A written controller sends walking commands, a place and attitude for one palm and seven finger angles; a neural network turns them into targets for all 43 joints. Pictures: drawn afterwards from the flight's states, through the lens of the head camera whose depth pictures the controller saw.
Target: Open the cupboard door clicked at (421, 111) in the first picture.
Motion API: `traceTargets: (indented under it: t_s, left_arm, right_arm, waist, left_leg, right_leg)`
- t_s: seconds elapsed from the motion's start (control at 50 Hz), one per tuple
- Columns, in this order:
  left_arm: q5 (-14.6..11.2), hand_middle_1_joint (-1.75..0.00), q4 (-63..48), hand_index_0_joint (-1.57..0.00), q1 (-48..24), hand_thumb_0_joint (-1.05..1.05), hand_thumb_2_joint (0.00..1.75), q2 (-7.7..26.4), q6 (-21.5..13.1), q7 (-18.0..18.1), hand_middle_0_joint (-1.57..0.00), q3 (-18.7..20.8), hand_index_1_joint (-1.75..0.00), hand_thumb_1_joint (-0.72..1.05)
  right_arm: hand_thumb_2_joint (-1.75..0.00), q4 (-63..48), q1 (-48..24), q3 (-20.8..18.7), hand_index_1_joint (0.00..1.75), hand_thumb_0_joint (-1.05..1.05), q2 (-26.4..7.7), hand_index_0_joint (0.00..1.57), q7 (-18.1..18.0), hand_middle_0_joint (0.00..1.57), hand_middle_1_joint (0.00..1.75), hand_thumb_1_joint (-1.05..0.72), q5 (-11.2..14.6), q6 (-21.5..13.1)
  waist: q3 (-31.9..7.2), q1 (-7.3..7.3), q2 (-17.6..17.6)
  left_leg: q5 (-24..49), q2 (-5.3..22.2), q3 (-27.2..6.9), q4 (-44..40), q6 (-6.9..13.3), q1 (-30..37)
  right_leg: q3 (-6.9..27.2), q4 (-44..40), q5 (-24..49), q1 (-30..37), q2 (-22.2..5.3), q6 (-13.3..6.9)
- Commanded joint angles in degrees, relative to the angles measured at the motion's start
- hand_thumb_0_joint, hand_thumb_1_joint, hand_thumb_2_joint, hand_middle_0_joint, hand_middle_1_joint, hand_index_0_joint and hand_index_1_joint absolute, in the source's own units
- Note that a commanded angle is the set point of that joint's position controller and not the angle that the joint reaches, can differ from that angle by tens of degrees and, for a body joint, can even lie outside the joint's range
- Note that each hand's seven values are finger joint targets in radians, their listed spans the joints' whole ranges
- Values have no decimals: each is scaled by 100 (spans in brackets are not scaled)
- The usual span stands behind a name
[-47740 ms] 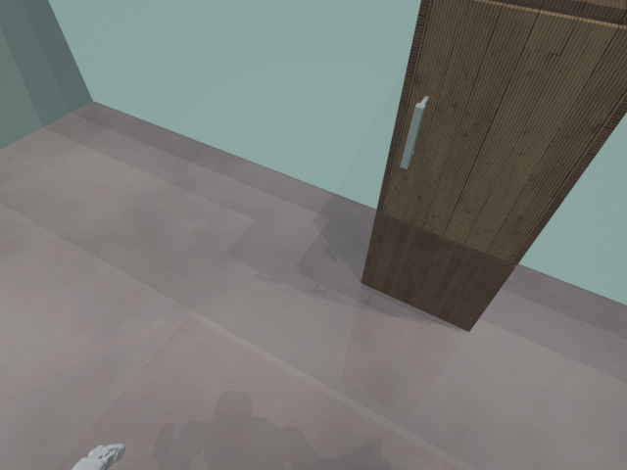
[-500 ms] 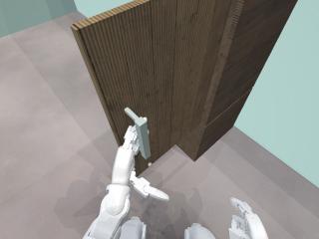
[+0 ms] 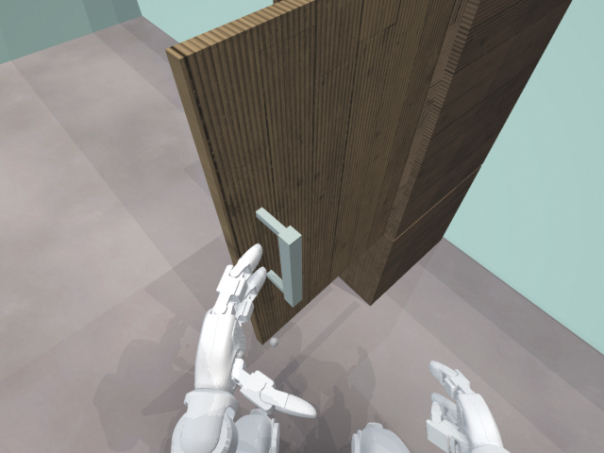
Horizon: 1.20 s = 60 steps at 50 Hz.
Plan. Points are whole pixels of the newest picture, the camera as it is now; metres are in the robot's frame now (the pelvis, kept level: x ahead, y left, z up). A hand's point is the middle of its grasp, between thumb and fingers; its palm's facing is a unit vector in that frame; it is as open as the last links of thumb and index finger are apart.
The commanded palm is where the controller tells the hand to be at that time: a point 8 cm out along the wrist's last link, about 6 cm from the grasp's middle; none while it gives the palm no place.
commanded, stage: slide the hand sideways off the handle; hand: left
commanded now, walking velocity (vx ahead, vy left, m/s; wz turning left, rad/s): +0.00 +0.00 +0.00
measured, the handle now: (280, 261) +0.35 +0.05 +0.06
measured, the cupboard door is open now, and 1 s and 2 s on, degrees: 92 92 92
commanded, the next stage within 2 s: draw the hand back to the body in 0.54 s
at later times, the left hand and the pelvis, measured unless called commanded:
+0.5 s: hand (237, 366) +0.22 +0.09 +0.04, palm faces +0.02 -1.00 -0.02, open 16.2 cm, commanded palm +0.18 +0.14 +0.05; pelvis +0.02 -0.02 -0.01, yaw +1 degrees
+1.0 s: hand (186, 367) +0.20 +0.13 +0.10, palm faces +0.01 -1.00 -0.05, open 16.3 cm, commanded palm +0.17 +0.19 +0.12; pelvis +0.01 -0.02 +0.02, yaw +1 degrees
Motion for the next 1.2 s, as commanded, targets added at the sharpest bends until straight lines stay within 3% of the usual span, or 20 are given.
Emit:
traceTargets:
  t_s: [0.0,0.08,0.14,0.22,0.3,0.48,0.58,0.62,0.66,0.7,0.74,0.82,0.88,0.94,1.0,1.06,1.12,1.14,1.16,1.18]
  left_arm:
    - [63,-30,-1364,-15,-269,0,30,-222,-471,-114,-15,-29,-30,-50]
    - [178,-30,-1472,-15,-12,0,30,44,-465,-218,-15,153,-30,-50]
    - [81,-30,-1762,-15,275,0,30,187,-497,-310,-15,358,-30,-50]
    - [-219,-30,-2069,-15,816,0,30,193,-532,-510,-15,413,-30,-50]
    - [-320,-30,-2014,-15,1103,0,30,380,-569,-651,-15,683,-30,-50]
    - [-688,-30,-2305,-15,1724,0,30,794,-857,-1234,-15,1192,-30,-50]
    - [-873,-30,-2333,-15,1611,0,30,796,-846,-1488,-15,1207,-30,-50]
    - [-892,-30,-2262,-15,1689,0,30,809,-815,-1516,-15,1281,-30,-50]
    - [-926,-30,-2781,-15,1606,0,30,1080,-790,-1487,-15,1474,-30,-50]
    - [-976,-30,-3071,-15,1704,0,30,1264,-685,-1457,-15,1670,-30,-50]
    - [-1022,-30,-3273,-15,1778,0,30,1377,-516,-1414,-15,1797,-30,-50]
    - [-1175,-30,-2967,-15,1858,0,30,1296,-125,-1500,-15,1881,-30,-50]
    - [-1285,-30,-2761,-15,1911,0,30,1213,112,-1642,-15,1862,-30,-50]
    - [-1372,-30,-2804,-15,1685,0,30,1576,230,-1750,-15,2219,-30,-50]
    - [-1452,-30,-3218,-15,1626,0,30,1674,174,-1800,-15,2340,-30,-50]
    - [-1588,-30,-3500,-15,1745,0,33,1770,128,-1812,-15,2546,-30,-43]
    - [-1677,-30,-3476,-16,1701,0,37,1792,239,-1892,-16,2592,-30,-32]
    - [-813,-30,-3510,-16,2031,0,39,2671,738,-1199,-16,2832,-30,-29]
    - [-719,-30,-3807,-16,1977,0,40,2109,986,-926,-16,2454,-30,-26]
    - [-671,-30,-3682,-16,2077,0,42,2000,1147,-785,-16,2416,-30,-22]
  right_arm:
    - [-90,-933,-279,-280,30,0,-635,20,-79,20,30,-90,-14,-358]
    - [-90,-986,-260,-286,30,0,-630,20,-80,20,30,-90,-28,-341]
    - [-90,-1036,-224,-310,30,0,-617,20,-105,20,30,-90,-31,-358]
    - [-90,-1091,-198,-306,30,0,-603,20,-120,20,30,-90,9,-391]
    - [-90,-1050,-161,-322,30,0,-622,20,-165,20,30,-90,10,-419]
    - [-90,-979,-134,-409,30,0,-636,20,-274,20,30,-90,45,-555]
    - [-90,-949,-158,-407,30,0,-653,20,-336,20,30,-90,65,-617]
    - [-90,-959,-163,-422,30,0,-663,20,-362,20,30,-90,68,-619]
    - [-90,-1057,-177,-431,30,0,-661,20,-377,20,30,-90,87,-610]
    - [-90,-1114,-137,-434,30,0,-647,20,-413,20,30,-90,123,-571]
    - [-90,-1159,-116,-419,30,0,-635,20,-445,20,30,-90,165,-524]
    - [-90,-1148,-116,-367,30,0,-659,20,-514,20,30,-90,242,-480]
    - [-90,-1159,-167,-324,30,0,-707,20,-548,20,30,-90,268,-517]
    - [-90,-1148,-175,-294,30,0,-783,20,-607,20,30,-90,267,-558]
    - [-90,-1164,-165,-250,30,0,-743,20,-608,20,30,-90,284,-673]
    - [-90,-1126,-159,-234,30,0,-713,20,-608,20,30,-90,322,-764]
    - [-90,-1053,-164,-216,30,0,-736,20,-597,20,30,-90,362,-846]
    - [-90,-1056,-127,-295,30,0,-728,20,-784,20,30,-90,301,-702]
    - [-90,-1149,-197,-202,30,0,-652,20,-835,20,30,-90,266,-661]
    - [-90,-1079,-111,-209,30,0,-646,20,-847,20,30,-90,277,-640]
  waist:
    - [-1113,-113,-490]
    - [-1126,-55,-318]
    - [-1452,47,-241]
    - [-1434,3,-274]
    - [-1242,-47,-504]
    - [-1497,-15,-409]
    - [-1298,-127,-414]
    - [-1324,-93,-474]
    - [-1564,23,-172]
    - [-1699,73,-136]
    - [-1661,95,-33]
    - [-973,-45,-448]
    - [-559,-76,-459]
    - [-454,-56,-579]
    - [-558,28,-67]
    - [-714,109,133]
    - [-472,48,182]
    - [-570,369,40]
    - [-246,181,173]
    - [-180,143,33]
  left_leg:
    - [756,-75,-440,-1056,-74,1007]
    - [799,-89,-407,-985,-83,932]
    - [1103,-114,-352,-901,-75,988]
    - [1320,-124,-294,-838,-64,1003]
    - [1329,-131,-278,-718,-50,769]
    - [1415,-161,-226,-440,-34,568]
    - [1187,-170,-265,-308,-34,340]
    - [1170,-161,-260,-279,-36,295]
    - [1275,-158,-241,-402,-20,535]
    - [1361,-159,-209,-582,-12,803]
    - [1449,-158,-223,-760,4,989]
    - [1006,-150,-230,-996,-10,951]
    - [733,-157,-239,-1162,-11,971]
    - [671,-149,-257,-1278,6,1051]
    - [831,-142,-263,-1513,-1,1448]
    - [1153,-131,-279,-1686,-2,1766]
    - [1150,-106,-321,-1867,-17,1914]
    - [1239,6,-221,-2126,-10,2043]
    - [1293,-43,-155,-2189,14,2195]
    - [1282,-19,-202,-2250,-3,2257]
  right_leg:
    - [-42,-943,969,378,194,-199]
    - [-15,-853,1013,338,182,-217]
    - [37,-807,1329,576,191,-228]
    - [35,-834,1705,715,215,-186]
    - [86,-826,1876,731,223,-149]
    - [278,-768,2288,854,171,-61]
    - [354,-803,2053,680,138,-12]
    - [358,-786,1975,674,146,-16]
    - [360,-838,1918,819,156,-52]
    - [335,-952,1972,1060,179,-55]
    - [268,-1081,1997,1216,222,-69]
    - [296,-1550,1486,1222,219,23]
    - [340,-1871,946,1190,187,36]
    - [411,-2101,625,1338,162,28]
    - [275,-2075,821,1449,211,-35]
    - [106,-2030,1303,1668,278,-61]
    - [-1,-2120,1370,1644,318,-51]
    - [370,-2530,1372,1874,119,-135]
    - [337,-2684,1404,1828,90,-92]
    - [238,-2690,1369,1820,86,-84]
